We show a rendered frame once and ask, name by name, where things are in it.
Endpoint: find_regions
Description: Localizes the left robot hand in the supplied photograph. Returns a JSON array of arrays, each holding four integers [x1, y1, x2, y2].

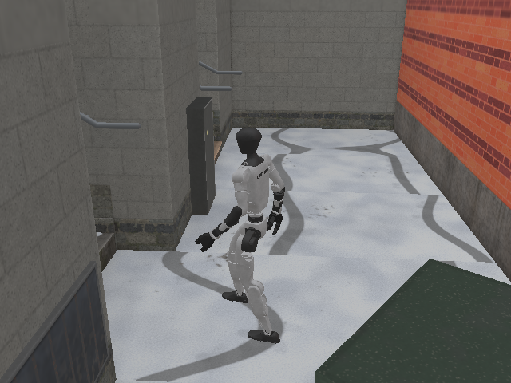
[[195, 233, 215, 252]]

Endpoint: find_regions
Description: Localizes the robot left foot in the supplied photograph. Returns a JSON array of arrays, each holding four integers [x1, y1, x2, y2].
[[248, 330, 280, 344]]

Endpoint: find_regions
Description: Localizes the right robot hand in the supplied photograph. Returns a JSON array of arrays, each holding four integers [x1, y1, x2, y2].
[[267, 212, 283, 235]]

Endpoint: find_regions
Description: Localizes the robot right forearm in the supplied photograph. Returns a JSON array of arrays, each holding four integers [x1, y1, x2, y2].
[[272, 187, 285, 215]]

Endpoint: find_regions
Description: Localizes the robot left forearm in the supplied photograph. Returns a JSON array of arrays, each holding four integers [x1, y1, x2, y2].
[[209, 206, 242, 240]]

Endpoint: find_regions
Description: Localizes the right robot thigh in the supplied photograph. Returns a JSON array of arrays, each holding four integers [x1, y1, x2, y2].
[[228, 223, 269, 263]]

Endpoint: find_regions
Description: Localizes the right robot upper arm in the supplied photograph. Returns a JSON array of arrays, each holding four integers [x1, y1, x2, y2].
[[259, 154, 284, 192]]

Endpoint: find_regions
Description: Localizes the left robot upper arm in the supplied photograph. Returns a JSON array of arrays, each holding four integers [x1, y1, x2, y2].
[[232, 168, 249, 217]]

